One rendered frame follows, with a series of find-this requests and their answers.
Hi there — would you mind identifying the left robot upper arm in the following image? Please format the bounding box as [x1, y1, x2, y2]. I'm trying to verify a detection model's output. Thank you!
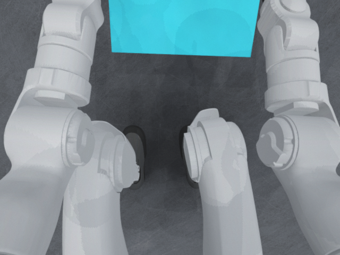
[0, 105, 95, 255]

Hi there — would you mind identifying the robot left foot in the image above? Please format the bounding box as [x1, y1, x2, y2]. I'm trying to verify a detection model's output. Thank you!
[123, 125, 147, 190]

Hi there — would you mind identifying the robot left thigh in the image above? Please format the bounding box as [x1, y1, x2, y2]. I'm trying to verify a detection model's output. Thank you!
[62, 132, 132, 255]

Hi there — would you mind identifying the carton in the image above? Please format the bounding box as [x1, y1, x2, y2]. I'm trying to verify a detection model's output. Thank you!
[108, 0, 260, 57]

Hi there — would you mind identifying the robot left forearm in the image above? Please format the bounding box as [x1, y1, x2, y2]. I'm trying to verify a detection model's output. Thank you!
[4, 0, 104, 156]

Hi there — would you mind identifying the right robot upper arm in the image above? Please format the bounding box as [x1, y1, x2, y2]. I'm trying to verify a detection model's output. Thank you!
[256, 115, 340, 255]

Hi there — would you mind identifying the robot right forearm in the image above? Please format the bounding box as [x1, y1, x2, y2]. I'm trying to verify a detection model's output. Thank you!
[257, 0, 340, 128]

